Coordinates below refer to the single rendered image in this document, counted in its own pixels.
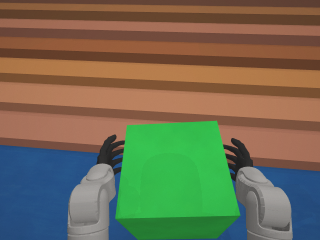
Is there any left robot hand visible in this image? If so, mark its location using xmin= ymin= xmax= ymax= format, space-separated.
xmin=96 ymin=134 xmax=125 ymax=175

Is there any carton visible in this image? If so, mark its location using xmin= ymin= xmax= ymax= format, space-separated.
xmin=115 ymin=121 xmax=241 ymax=240

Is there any right robot forearm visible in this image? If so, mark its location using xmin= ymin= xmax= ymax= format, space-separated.
xmin=235 ymin=166 xmax=293 ymax=240

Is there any left robot forearm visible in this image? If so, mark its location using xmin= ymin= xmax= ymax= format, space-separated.
xmin=67 ymin=163 xmax=116 ymax=240

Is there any right robot hand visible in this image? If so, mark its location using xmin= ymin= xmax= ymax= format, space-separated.
xmin=223 ymin=138 xmax=253 ymax=181

